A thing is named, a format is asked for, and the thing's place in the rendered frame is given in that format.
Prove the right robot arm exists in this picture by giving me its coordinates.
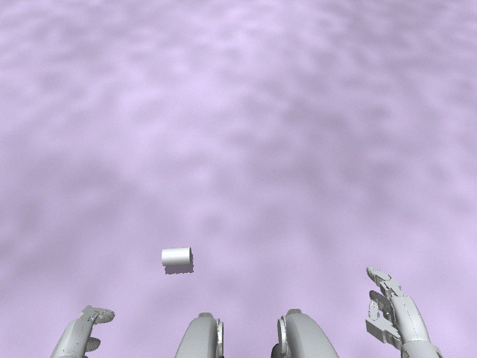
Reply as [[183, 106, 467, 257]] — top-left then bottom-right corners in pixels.
[[401, 340, 443, 358]]

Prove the right robot hand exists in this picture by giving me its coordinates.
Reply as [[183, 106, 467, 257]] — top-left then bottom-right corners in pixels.
[[365, 266, 431, 351]]

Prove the left robot hand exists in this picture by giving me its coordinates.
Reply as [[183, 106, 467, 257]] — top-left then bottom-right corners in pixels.
[[50, 305, 115, 358]]

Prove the can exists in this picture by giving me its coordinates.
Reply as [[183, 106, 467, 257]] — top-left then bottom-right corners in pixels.
[[162, 247, 192, 266]]

